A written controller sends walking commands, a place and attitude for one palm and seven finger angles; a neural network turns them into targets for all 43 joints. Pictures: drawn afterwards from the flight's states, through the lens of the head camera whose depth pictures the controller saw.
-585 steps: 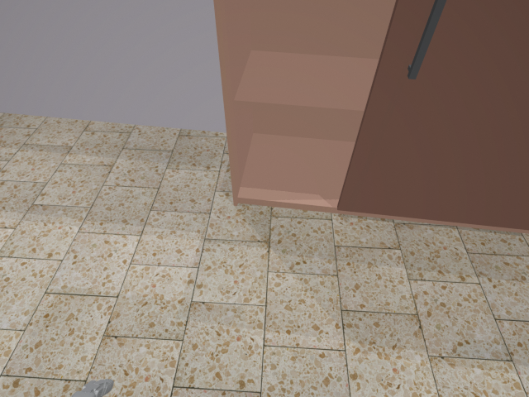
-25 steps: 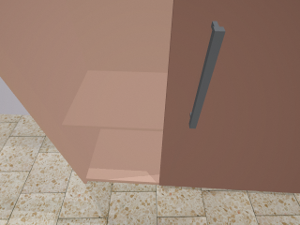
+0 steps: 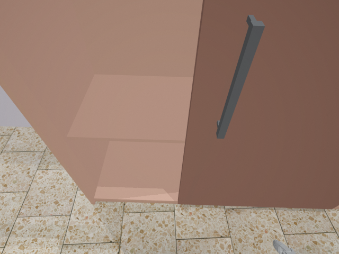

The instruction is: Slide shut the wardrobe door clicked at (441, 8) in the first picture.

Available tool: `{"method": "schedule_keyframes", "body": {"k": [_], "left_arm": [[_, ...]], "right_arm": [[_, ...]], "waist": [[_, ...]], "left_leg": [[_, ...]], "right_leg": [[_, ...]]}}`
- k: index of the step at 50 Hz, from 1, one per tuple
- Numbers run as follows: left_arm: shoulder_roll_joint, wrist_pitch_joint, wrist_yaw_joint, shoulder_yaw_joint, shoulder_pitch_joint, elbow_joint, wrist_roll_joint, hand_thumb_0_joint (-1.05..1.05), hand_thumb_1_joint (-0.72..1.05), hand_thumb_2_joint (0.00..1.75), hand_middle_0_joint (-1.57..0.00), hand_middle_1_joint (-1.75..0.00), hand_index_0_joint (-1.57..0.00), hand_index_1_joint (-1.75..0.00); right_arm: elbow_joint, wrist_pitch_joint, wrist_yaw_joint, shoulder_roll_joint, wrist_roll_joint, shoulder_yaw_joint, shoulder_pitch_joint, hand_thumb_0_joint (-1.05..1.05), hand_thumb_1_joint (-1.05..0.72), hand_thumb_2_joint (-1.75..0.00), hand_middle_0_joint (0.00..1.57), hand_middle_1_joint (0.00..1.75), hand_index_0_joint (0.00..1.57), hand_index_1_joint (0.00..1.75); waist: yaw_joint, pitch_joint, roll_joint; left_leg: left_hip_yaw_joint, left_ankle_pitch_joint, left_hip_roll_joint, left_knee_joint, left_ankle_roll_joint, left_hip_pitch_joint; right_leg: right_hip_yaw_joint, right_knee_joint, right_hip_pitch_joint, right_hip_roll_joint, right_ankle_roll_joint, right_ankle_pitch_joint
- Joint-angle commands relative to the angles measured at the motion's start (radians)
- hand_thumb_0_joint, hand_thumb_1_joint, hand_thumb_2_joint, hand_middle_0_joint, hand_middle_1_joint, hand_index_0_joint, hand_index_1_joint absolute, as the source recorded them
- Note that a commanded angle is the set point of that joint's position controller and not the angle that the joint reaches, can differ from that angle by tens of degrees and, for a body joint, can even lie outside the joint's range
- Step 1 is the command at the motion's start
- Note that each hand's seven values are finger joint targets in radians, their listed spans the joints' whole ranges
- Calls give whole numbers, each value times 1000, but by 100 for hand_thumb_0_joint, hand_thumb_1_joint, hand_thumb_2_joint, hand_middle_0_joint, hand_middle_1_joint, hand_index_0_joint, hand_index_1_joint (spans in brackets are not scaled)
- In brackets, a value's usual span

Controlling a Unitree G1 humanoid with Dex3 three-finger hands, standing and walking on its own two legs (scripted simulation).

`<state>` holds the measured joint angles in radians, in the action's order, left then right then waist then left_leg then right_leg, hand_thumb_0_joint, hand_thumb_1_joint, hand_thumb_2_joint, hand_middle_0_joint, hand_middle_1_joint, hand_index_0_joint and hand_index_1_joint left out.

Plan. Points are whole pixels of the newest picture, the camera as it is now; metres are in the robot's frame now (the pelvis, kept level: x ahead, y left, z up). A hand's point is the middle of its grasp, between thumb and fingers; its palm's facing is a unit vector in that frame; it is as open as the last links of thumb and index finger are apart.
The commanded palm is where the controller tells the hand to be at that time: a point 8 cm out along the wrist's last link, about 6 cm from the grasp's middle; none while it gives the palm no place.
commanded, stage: raise the hand with hooked fingers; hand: right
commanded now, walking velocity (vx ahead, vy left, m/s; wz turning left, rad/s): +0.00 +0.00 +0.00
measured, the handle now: (232, 88) +0.47 -0.11 +0.16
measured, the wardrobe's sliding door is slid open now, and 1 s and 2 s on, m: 0.49 0.49 0.49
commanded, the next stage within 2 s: move the hooked fingers beside the handle in 1.96 s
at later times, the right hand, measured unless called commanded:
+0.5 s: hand (275, 245) +0.16 -0.19 +0.03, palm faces +0.06 +1.00 -0.07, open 9.9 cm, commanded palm +0.15 -0.24 +0.04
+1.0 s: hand (313, 205) +0.22 -0.24 +0.10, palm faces +0.03 +1.00 -0.08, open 12.8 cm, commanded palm +0.19 -0.29 +0.11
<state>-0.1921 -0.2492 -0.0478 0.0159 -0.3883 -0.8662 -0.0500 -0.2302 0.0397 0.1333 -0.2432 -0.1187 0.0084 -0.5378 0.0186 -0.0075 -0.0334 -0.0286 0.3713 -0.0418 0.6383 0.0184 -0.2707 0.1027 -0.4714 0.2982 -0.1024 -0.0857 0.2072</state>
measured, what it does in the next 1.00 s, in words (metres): stands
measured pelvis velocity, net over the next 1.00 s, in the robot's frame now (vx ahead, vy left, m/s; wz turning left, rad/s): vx -0.01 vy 0.00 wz -0.03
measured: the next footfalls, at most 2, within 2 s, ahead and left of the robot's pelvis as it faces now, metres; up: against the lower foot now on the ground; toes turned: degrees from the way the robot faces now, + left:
none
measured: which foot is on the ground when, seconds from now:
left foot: down 0.00-1.00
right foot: down 0.00-1.00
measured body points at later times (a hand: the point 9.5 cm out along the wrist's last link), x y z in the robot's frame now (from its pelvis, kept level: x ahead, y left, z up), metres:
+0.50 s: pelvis -0.02 +0.05 -0.04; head +0.00 +0.04 +0.41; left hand +0.20 +0.26 -0.10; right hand +0.15 -0.24 +0.03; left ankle -0.02 +0.11 -0.73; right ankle +0.03 -0.06 -0.73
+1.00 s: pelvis -0.01 +0.00 -0.01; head -0.01 +0.00 +0.44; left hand +0.16 +0.26 -0.07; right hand +0.21 -0.29 +0.11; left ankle -0.02 +0.10 -0.73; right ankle +0.03 -0.06 -0.73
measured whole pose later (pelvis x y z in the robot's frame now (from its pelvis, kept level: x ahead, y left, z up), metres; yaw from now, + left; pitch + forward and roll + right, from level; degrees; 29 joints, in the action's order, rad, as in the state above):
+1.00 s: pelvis -0.01 +0.00 -0.01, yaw -2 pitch +1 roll +2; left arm -0.29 -0.32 -0.08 0.03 -0.26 -0.64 -0.07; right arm 0.00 -0.16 -0.38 -0.37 -0.36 0.33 -0.23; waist -0.01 0.04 0.03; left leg -0.09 0.35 0.04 0.62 0.03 -0.29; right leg 0.04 -0.67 0.41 -0.03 -0.08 0.29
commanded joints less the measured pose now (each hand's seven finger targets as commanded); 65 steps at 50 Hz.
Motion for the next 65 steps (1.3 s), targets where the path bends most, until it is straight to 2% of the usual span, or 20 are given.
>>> {"method": "schedule_keyframes", "body": {"k": [1, 3, 4, 5, 7, 8, 10, 11, 13, 15, 19, 20, 24, 26, 30, 36, 45, 46, 55, 65], "left_arm": [[-216, -114, -12, -56, 130, 250, 20, 0, 90, 90, -20, -30, -20, -30], [-210, -91, -6, -77, 190, 274, 29, 0, 90, 90, -20, -30, -20, -30], [-206, -85, 2, -85, 217, 300, 31, 0, 90, 90, -20, -30, -20, -30], [-202, -74, 18, -96, 229, 326, 17, 0, 90, 90, -20, -30, -20, -30], [-211, -58, 35, -103, 260, 404, 11, 0, 90, 90, -20, -30, -20, -30], [-202, -43, 35, -100, 281, 442, 7, 0, 90, 90, -20, -30, -20, -30], [-194, -9, 24, -96, 294, 494, 8, 0, 90, 90, -20, -30, -20, -30], [-180, 4, 16, -88, 300, 526, 5, 0, 90, 90, -20, -30, -20, -30], [-157, 16, 1, -87, 262, 525, 9, 0, 90, 90, -20, -30, -20, -30], [-161, 17, -11, -77, 211, 498, 22, 0, 90, 90, -20, -30, -20, -30], [-174, -20, -26, -54, 203, 439, 15, 0, 90, 90, -20, -30, -20, -30], [-188, -28, -31, -49, 197, 422, 10, 0, 90, 90, -20, -30, -20, -30], [-208, -56, -44, -44, 218, 403, -7, 0, 90, 90, -20, -30, -20, -30], [-199, -63, -43, -37, 230, 405, -8, 0, 90, 90, -20, -30, -20, -30], [-187, -72, -38, -31, 249, 402, -4, 0, 90, 90, -20, -30, -20, -30], [-196, -99, -22, -38, 228, 401, -9, 0, 90, 90, -20, -30, -20, -30], [-215, -127, -42, -32, 223, 384, -9, 0, 90, 90, -20, -30, -20, -30], [-211, -128, -43, -28, 227, 383, -12, 0, 90, 90, -20, -30, -20, -30], [-217, -110, -50, -8, 248, 375, -19, 0, 90, 90, -20, -30, -20, -30], [-212, -74, -51, 15, 273, 378, -19, 0, 90, 90, -20, -30, -20, -30]], "right_arm": [[323, -211, -75, 34, -50, -17, 174, 0, -71, -82, 21, 42, 21, 42], [77, -332, -185, 71, -95, 51, 10, 0, -67, -80, 22, 45, 22, 45], [39, -403, -261, 69, -126, 79, -54, 0, -64, -79, 22, 47, 22, 47], [-9, -460, -347, 17, -153, 150, -113, 0, -62, -78, 22, 48, 22, 48], [81, -551, -487, -126, -181, 277, -76, 0, -57, -76, 22, 51, 22, 51], [118, -540, -510, -178, -175, 324, -68, 0, -55, -75, 22, 53, 22, 53], [240, -484, -508, -229, -201, 372, 11, 0, -50, -73, 23, 55, 23, 55], [330, -467, -495, -188, -224, 346, 40, 0, -48, -72, 23, 57, 23, 57], [441, -472, -449, -181, -235, 366, 99, 0, -43, -70, 23, 60, 23, 60], [544, -515, -423, -205, -227, 354, 236, 0, -39, -68, 24, 63, 24, 63], [495, -579, -486, -179, -222, 265, 311, 0, -29, -64, 24, 69, 24, 69], [459, -568, -517, -180, -231, 245, 352, 0, -27, -63, 25, 70, 25, 70], [355, -462, -598, -269, -251, 324, 348, 0, -18, -59, 25, 76, 25, 76], [342, -403, -604, -289, -273, 374, 336, 0, -13, -57, 25, 80, 25, 80], [329, -357, -571, -317, -301, 465, 307, 0, -4, -53, 26, 86, 26, 86], [354, -339, -552, -262, -289, 418, 278, 0, 10, -47, 27, 94, 27, 94], [469, -296, -502, -363, -264, 459, 439, 0, 31, -38, 29, 108, 29, 108], [469, -289, -502, -338, -264, 435, 465, 0, 34, -37, 29, 110, 29, 110], [373, -145, -554, -397, -257, 459, 614, 0, 50, -30, 30, 120, 30, 120], [333, -69, -599, -482, -249, 508, 815, 0, 50, -30, 30, 120, 30, 120]], "waist": [[66, 88, -93], [18, -2, -333], [-18, 16, -370], [-58, 30, -303], [-76, 137, -59], [-97, 171, 25], [-104, 199, 78], [-86, 217, 91], [-55, 239, 91], [0, 235, 85], [57, 173, 135], [73, 160, 97], [25, 221, 62], [-6, 248, 79], [-48, 260, 27], [-42, 220, 28], [-42, 212, 130], [-34, 193, 142], [-45, 133, 127], [-47, 155, 159]], "left_leg": [[-51, -10, 46, -101, 1, -243], [-52, 86, 52, -53, 2, -363], [-22, 111, 46, -22, 3, -369], [31, 53, 26, 5, 15, -328], [88, -63, 2, 70, 21, -261], [96, -60, 6, 80, 20, -240], [110, -30, 19, 80, 19, -228], [121, -27, 19, 65, 8, -225], [139, -92, 19, 52, -13, -225], [149, -167, 27, 61, -28, -251], [146, -133, 30, 25, -39, -309], [164, -122, 27, 9, -52, -313], [189, -70, 2, -53, -64, -210], [174, -127, -1, -55, -60, -154], [148, -240, -6, -58, -72, -74], [84, -304, 18, -71, -63, -92], [-29, -155, 65, -110, 5, -102], [-36, -149, 67, -118, 6, -112], [-45, -158, 74, -190, 13, -67], [-41, -148, 73, -233, 17, -44]], "right_leg": [[-227, -73, 14, 121, 84, 134], [-177, -199, 215, 108, 74, 139], [-153, -248, 306, 94, 77, 135], [-136, -288, 356, 84, 90, 102], [-102, -343, 372, 68, 92, 62], [-82, -344, 365, 64, 83, 57], [-87, -346, 347, 66, 73, 63], [-85, -349, 331, 71, 66, 71], [-96, -372, 298, 84, 57, 43], [-126, -399, 285, 99, 48, 14], [-145, -412, 269, 109, 39, 44], [-155, -420, 271, 112, 34, 53], [-162, -371, 249, 111, 30, 55], [-166, -338, 222, 110, 33, 18], [-172, -281, 194, 113, 41, -38], [-154, -216, 117, 109, 37, -81], [-180, -92, -55, 123, 36, -56], [-189, -74, -73, 125, 38, -48], [-245, 33, -149, 136, 54, -22], [-298, 110, -232, 143, 74, 43]]}}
